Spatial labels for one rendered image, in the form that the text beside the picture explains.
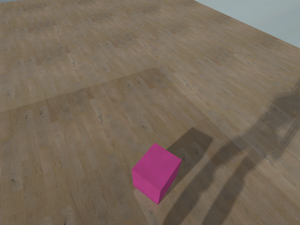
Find carton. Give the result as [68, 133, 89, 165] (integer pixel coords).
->
[132, 143, 182, 205]

